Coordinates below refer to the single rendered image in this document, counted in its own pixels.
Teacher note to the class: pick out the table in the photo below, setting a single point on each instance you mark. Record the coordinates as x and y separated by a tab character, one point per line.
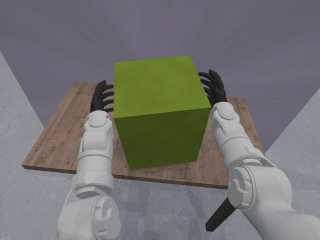
57	149

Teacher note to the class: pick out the robot left hand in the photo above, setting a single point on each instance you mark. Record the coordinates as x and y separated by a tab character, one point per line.
97	103

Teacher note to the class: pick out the right robot forearm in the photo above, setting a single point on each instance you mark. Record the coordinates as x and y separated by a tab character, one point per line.
232	141

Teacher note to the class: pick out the robot right hand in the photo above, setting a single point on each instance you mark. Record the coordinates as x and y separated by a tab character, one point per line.
216	90

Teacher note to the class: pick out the robot left upper arm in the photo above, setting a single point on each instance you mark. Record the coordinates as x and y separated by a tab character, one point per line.
94	218

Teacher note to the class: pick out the carton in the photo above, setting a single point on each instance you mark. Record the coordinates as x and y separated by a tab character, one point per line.
160	110

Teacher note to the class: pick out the left robot forearm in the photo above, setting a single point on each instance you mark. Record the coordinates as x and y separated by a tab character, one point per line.
94	164

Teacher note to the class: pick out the robot right upper arm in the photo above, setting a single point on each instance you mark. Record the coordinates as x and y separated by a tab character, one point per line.
264	196

